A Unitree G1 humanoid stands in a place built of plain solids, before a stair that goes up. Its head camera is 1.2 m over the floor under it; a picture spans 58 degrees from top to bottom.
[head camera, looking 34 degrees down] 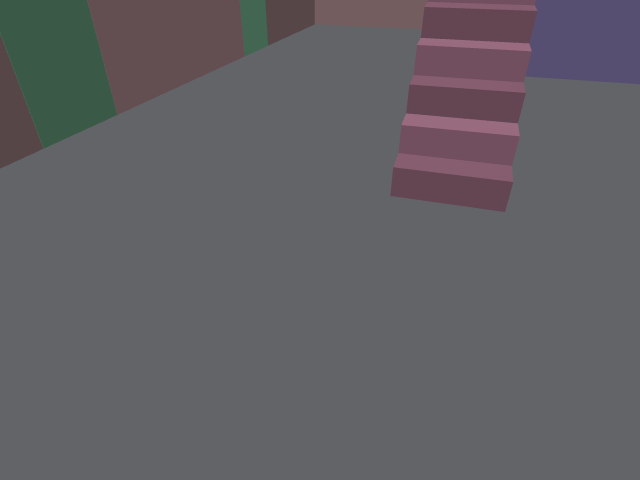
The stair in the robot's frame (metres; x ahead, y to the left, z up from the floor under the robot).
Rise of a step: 0.18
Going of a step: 0.19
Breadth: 0.63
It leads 17 degrees to the right of straight ahead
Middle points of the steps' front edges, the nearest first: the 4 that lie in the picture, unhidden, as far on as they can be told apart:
2.15 -0.71 0.18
2.32 -0.77 0.36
2.50 -0.82 0.54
2.68 -0.88 0.72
